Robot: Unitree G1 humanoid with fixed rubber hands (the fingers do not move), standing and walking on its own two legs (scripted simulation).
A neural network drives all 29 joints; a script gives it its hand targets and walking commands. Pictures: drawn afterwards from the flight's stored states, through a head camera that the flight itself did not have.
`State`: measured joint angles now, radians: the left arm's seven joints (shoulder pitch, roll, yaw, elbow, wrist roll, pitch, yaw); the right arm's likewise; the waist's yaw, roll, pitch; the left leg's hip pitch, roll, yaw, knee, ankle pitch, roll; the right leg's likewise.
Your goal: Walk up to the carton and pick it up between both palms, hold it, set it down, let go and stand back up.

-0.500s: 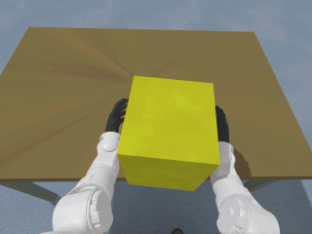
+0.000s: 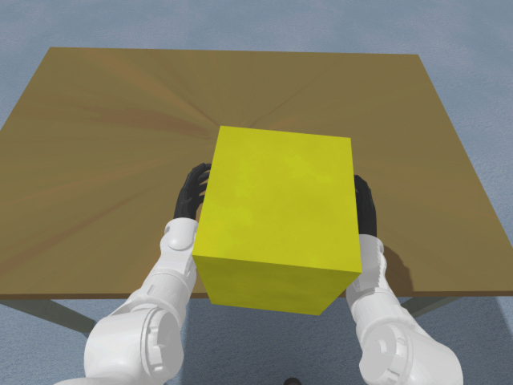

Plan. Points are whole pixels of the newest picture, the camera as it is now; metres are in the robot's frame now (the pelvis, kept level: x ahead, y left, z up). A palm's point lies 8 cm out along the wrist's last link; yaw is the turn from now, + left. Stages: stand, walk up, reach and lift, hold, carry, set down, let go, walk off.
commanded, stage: reach and lift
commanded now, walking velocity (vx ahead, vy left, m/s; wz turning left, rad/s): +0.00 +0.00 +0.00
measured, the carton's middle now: (274, 229) +0.37 -0.04 -0.02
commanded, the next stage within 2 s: none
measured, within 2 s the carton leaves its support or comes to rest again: leaves its support in 0.24 s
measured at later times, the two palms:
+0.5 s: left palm (190, 214) +0.39 +0.09 +0.02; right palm (369, 227) +0.35 -0.19 +0.01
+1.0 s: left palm (189, 195) +0.39 +0.09 +0.07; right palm (384, 208) +0.35 -0.20 +0.07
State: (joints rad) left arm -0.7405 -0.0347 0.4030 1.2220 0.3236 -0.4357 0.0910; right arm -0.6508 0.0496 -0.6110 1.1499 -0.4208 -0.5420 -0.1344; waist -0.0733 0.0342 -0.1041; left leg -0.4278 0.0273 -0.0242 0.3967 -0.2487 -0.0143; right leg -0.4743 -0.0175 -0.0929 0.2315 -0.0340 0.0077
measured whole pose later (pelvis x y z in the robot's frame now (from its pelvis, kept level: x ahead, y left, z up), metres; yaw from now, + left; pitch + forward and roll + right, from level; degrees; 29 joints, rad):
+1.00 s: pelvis -0.02 +0.00 +0.00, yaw +0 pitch +13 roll -1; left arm -0.73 0.02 0.13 1.16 -0.01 -0.32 0.15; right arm -0.64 -0.05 -0.14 1.02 -0.01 -0.32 -0.20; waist -0.10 0.06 -0.19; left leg -0.40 0.02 -0.02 0.44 -0.25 -0.01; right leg -0.47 -0.02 -0.09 0.31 -0.06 0.00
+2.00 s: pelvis -0.02 +0.00 +0.01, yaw +1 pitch -6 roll -1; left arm -0.56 -0.11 0.24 0.15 0.29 0.58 0.05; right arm -0.60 -0.05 -0.06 0.54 0.14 0.20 -0.17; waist -0.09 -0.03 0.07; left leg 0.02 0.02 -0.03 0.34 -0.25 -0.01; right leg -0.05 -0.02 -0.10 0.22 -0.06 0.01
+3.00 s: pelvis -0.02 +0.00 +0.00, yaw +2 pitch -8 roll -2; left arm -0.60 -0.09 0.26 0.10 0.31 0.68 0.01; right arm -0.65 -0.06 -0.04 0.51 0.18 0.29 -0.20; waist -0.08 -0.03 0.06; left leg 0.04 0.03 -0.04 0.36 -0.26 -0.01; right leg -0.01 -0.02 -0.11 0.21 -0.06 0.01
